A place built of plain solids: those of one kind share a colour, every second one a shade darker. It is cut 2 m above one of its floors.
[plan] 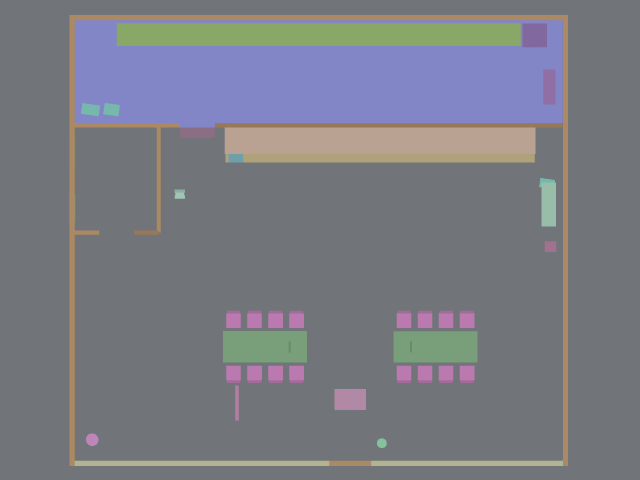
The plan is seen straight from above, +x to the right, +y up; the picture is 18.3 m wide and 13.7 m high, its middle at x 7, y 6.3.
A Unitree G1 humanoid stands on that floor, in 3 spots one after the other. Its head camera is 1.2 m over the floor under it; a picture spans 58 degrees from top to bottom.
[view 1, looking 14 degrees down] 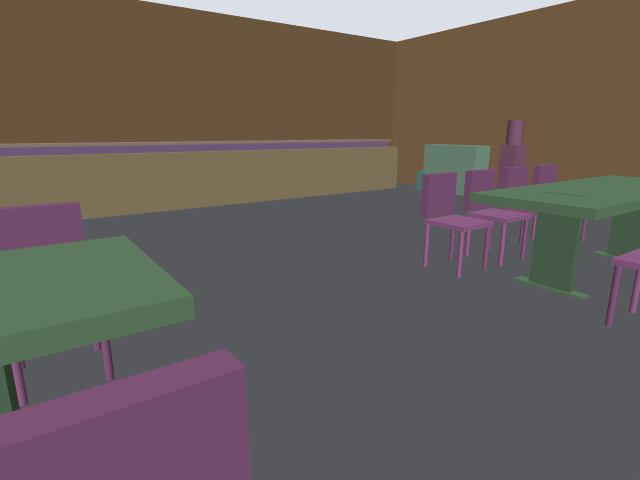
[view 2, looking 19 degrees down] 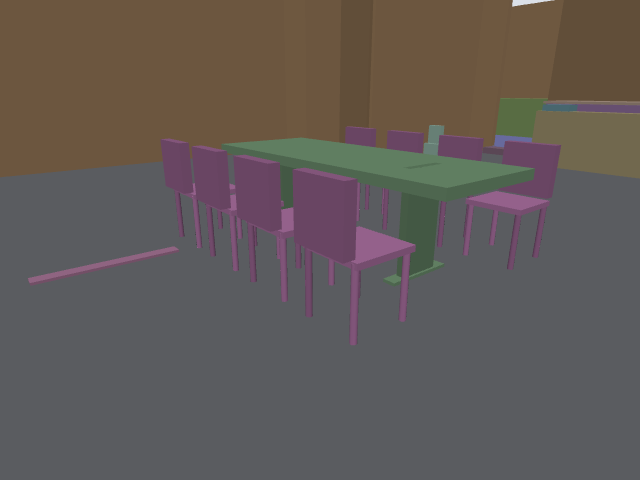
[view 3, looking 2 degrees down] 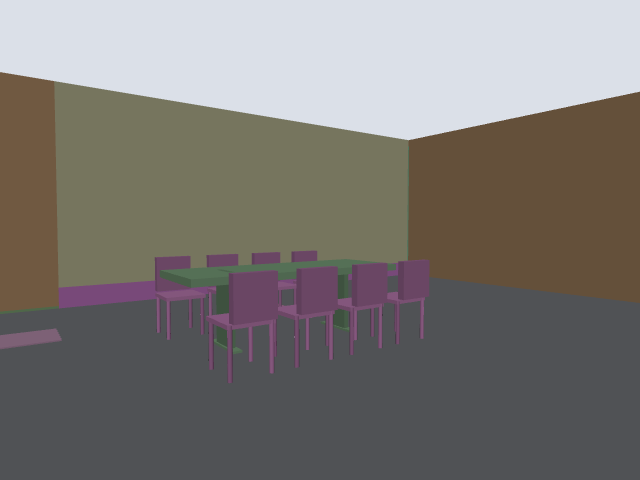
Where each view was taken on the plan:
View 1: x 6.26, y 1.65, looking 55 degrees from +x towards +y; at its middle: ground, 4.96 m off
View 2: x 7.87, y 1.00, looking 141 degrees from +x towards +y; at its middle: side_chair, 2.05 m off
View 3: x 7.87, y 7.21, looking -126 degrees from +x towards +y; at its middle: window_wall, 8.92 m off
